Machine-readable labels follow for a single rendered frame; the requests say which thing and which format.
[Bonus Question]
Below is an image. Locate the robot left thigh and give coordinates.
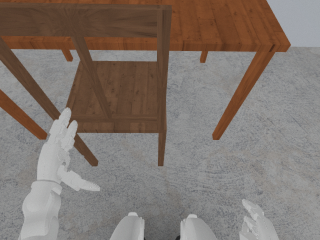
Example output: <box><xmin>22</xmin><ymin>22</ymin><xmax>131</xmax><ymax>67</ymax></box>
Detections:
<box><xmin>110</xmin><ymin>215</ymin><xmax>145</xmax><ymax>240</ymax></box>

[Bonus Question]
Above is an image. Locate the right robot hand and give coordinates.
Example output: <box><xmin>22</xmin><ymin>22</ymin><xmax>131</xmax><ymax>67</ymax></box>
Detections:
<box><xmin>239</xmin><ymin>199</ymin><xmax>279</xmax><ymax>240</ymax></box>

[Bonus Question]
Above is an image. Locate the left robot shin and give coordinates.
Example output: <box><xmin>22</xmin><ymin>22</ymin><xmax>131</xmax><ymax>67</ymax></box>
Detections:
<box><xmin>128</xmin><ymin>212</ymin><xmax>138</xmax><ymax>216</ymax></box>

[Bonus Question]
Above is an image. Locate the robot left forearm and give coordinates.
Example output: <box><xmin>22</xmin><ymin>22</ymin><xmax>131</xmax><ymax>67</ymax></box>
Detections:
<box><xmin>18</xmin><ymin>179</ymin><xmax>62</xmax><ymax>240</ymax></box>

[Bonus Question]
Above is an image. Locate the table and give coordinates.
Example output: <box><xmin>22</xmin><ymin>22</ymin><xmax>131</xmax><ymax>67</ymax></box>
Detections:
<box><xmin>0</xmin><ymin>0</ymin><xmax>291</xmax><ymax>140</ymax></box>

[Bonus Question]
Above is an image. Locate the left robot hand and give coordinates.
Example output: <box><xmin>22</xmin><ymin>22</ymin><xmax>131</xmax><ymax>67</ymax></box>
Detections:
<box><xmin>37</xmin><ymin>107</ymin><xmax>100</xmax><ymax>191</ymax></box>

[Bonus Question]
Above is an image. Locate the chair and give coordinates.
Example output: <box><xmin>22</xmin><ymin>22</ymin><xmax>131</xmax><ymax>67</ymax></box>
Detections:
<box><xmin>0</xmin><ymin>2</ymin><xmax>172</xmax><ymax>167</ymax></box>

